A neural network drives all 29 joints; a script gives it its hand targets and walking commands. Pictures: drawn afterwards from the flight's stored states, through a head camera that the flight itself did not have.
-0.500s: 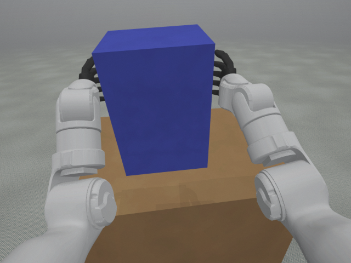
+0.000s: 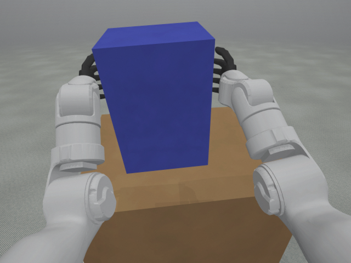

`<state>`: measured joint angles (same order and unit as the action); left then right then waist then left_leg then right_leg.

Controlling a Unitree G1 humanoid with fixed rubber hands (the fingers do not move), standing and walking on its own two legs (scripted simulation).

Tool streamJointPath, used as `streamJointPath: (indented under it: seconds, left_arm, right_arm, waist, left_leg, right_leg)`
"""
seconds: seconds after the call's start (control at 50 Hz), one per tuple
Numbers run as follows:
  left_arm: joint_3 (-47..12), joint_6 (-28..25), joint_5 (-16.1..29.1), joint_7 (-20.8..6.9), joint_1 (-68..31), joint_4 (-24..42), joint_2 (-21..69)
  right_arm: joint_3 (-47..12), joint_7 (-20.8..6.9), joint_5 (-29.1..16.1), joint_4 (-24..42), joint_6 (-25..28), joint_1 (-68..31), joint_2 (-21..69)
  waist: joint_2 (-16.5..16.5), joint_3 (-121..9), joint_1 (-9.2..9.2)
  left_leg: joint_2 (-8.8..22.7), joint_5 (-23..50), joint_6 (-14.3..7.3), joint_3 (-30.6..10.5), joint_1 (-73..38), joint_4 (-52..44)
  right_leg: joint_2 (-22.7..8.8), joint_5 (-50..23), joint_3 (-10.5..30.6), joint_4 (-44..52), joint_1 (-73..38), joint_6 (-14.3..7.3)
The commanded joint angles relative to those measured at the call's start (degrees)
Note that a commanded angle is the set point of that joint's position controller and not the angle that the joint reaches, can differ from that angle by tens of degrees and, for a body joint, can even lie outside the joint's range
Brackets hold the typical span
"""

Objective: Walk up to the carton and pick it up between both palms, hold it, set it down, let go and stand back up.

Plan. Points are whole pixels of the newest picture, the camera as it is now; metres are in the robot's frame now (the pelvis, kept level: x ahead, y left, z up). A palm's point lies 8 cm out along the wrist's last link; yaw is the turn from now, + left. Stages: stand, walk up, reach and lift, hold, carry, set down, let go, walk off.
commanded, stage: hold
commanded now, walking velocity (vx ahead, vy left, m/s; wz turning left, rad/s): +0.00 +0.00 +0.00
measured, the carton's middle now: (160, 100) +0.40 +0.00 +0.28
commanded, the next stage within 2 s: none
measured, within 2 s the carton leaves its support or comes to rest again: neither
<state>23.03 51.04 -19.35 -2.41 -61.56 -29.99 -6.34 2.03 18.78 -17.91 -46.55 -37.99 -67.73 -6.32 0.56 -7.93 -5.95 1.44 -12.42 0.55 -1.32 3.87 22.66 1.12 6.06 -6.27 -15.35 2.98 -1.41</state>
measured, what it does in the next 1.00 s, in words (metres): stands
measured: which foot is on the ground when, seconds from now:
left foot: down 0.00-1.00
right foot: down 0.00-1.00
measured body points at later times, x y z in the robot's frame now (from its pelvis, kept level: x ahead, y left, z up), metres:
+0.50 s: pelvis +0.01 +0.00 +0.00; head -0.10 +0.01 +0.44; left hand +0.39 +0.15 +0.33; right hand +0.38 -0.14 +0.33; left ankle +0.01 +0.12 -0.75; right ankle +0.04 -0.10 -0.75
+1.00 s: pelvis +0.00 +0.00 +0.00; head -0.10 +0.01 +0.44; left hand +0.39 +0.15 +0.33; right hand +0.37 -0.14 +0.33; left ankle +0.01 +0.12 -0.75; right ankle +0.04 -0.10 -0.75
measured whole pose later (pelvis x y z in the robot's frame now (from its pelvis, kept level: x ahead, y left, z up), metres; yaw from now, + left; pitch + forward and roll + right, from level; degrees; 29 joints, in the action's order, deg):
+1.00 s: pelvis +0.00 +0.00 +0.00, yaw +0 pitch -6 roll -2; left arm 22.8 51.3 -19.2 -2.1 -59.9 -27.7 -5.5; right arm 0.0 19.2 -19.6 -44.3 -38.3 -65.9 -7.0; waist 1.3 -8.1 -5.8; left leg 1.5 -12.7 0.5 -1.1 3.5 22.6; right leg 1.2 6.1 -5.9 -15.0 2.6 -1.3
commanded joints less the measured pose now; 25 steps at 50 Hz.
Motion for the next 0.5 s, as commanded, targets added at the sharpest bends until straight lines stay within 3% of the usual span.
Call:
streamJointPath:
  seconds: [0.0,0.02,0.06,0.08,0.12,0.14,0.16,0.18,0.2,0.22,0.24,0.28,0.32,0.38,0.4,0.48]
  left_arm:
    - [-17.6,-5.0,14.1,-10.3,-43.0,7.6,31.5]
    - [-17.2,-4.7,13.0,-10.4,-42.6,5.2,31.6]
    - [-15.9,-4.4,12.7,-10.4,-40.9,3.4,32.1]
    - [-16.8,-4.8,12.6,-10.3,-43.0,6.0,32.6]
    - [-16.7,-4.8,12.9,-10.2,-42.3,4.8,33.0]
    - [-17.2,-5.1,13.0,-10.1,-43.1,6.4,31.9]
    - [-18.1,-4.9,13.5,-10.1,-41.3,7.2,32.5]
    - [-18.0,-5.0,13.5,-10.0,-42.4,8.9,31.5]
    - [-18.4,-4.8,13.9,-9.6,-43.0,10.6,32.2]
    - [-18.0,-4.4,13.4,-9.8,-41.7,8.6,31.9]
    - [-16.4,-4.1,12.7,-10.2,-39.5,6.7,30.9]
    - [-15.9,-4.1,11.5,-10.5,-40.4,5.8,31.0]
    - [-17.1,-4.3,12.6,-10.2,-40.7,9.0,31.3]
    - [-18.9,-4.4,14.7,-9.9,-42.4,11.3,32.3]
    - [-18.5,-4.3,14.3,-10.0,-42.9,8.8,31.8]
    - [-16.2,-4.3,12.8,-10.5,-39.6,3.2,30.4]
  right_arm:
    - [-8.4,-9.8,-10.9,16.7,2.8,-42.1,32.7]
    - [-7.4,-9.8,-9.7,14.2,2.7,-40.4,32.2]
    - [-7.1,-10.1,-9.0,14.5,2.7,-41.9,31.1]
    - [-6.8,-10.4,-8.8,14.0,3.1,-41.3,31.4]
    - [-6.8,-10.7,-9.1,15.3,3.3,-41.7,31.0]
    - [-7.7,-10.6,-9.3,13.9,3.1,-41.4,31.5]
    - [-8.5,-10.3,-10.0,16.6,3.1,-40.4,32.0]
    - [-10.1,-10.1,-11.2,17.6,3.1,-42.0,32.6]
    - [-10.4,-10.1,-12.3,17.7,3.0,-41.7,32.2]
    - [-9.6,-9.9,-11.7,16.2,2.7,-39.9,31.0]
    - [-10.8,-9.7,-12.0,16.9,2.6,-40.4,31.8]
    - [-9.5,-9.7,-10.6,15.2,2.4,-40.5,32.5]
    - [-10.6,-9.8,-11.3,18.1,2.8,-40.9,32.6]
    - [-11.3,-9.4,-11.9,20.4,2.7,-41.9,33.3]
    - [-10.1,-9.2,-11.8,19.2,2.5,-41.7,32.3]
    - [-9.5,-9.5,-10.9,16.3,2.1,-41.5,31.9]
  waist:
    - [2.9,-18.0,-1.26]
    - [3.8,-14.0,-1.40]
    - [2.4,-12.5,-0.42]
    - [4.0,-14.5,-0.62]
    - [3.7,-14.5,-0.30]
    - [3.2,-14.2,-0.40]
    - [3.4,-16.8,-1.38]
    - [2.6,-19.3,-0.36]
    - [4.0,-19.1,-0.80]
    - [3.7,-16.3,-1.15]
    - [2.0,-14.1,0.18]
    - [1.3,-13.0,0.40]
    - [2.5,-16.2,0.09]
    - [1.6,-18.9,0.02]
    - [2.7,-17.6,-0.06]
    - [0.9,-13.0,0.53]
  left_leg:
    - [-3.5,7.1,2.4,-0.5,8.0,-5.2]
    - [-3.5,5.7,2.4,-0.2,8.9,-5.7]
    - [-2.7,4.2,1.9,-0.5,10.1,-7.3]
    - [-2.4,4.2,2.3,-0.7,9.7,-7.1]
    - [-2.5,4.4,2.4,-1.1,11.4,-7.1]
    - [-2.7,6.5,2.2,-0.9,11.4,-6.3]
    - [-3.0,9.5,2.3,-0.2,8.5,-5.5]
    - [-3.3,11.5,2.4,0.0,7.3,-4.7]
    - [-3.1,13.6,3.0,-0.3,6.2,-4.3]
    - [-3.1,12.4,3.1,-0.2,6.8,-4.3]
    - [-3.7,11.2,2.4,-0.1,7.8,-4.8]
    - [-3.7,7.6,1.7,0.0,9.2,-6.0]
    - [-3.5,11.9,2.3,0.0,8.1,-4.6]
    - [-3.4,12.0,2.5,-0.2,7.5,-4.5]
    - [-3.8,10.6,2.4,0.2,7.7,-4.5]
    - [-3.4,6.3,1.9,-0.1,10.7,-5.7]
  right_leg:
    - [1.8,-7.3,5.4,-0.9,-16.6,2.4]
    - [1.4,-5.9,5.6,-0.4,-14.9,2.5]
    - [2.4,-3.8,4.5,-0.9,-15.1,2.1]
    - [2.5,-3.9,4.5,-1.0,-15.5,2.1]
    - [2.5,-5.5,5.1,-1.6,-16.8,2.1]
    - [2.2,-7.4,5.2,-1.5,-17.1,2.2]
    - [2.5,-10.6,5.0,-1.6,-17.7,2.5]
    - [2.5,-12.5,5.1,-1.7,-18.7,2.8]
    - [3.0,-13.7,4.7,-2.2,-17.5,2.4]
    - [2.9,-12.5,4.7,-2.0,-16.8,2.5]
    - [2.4,-11.8,5.2,-1.0,-17.0,2.7]
    - [1.8,-6.8,5.9,-0.1,-15.1,2.9]
    - [2.5,-11.2,5.0,-1.3,-17.0,2.7]
    - [3.2,-12.2,4.8,-1.9,-18.1,2.8]
    - [2.7,-11.8,5.5,-1.3,-17.5,2.9]
    - [1.8,-6.5,5.9,0.0,-14.7,2.8]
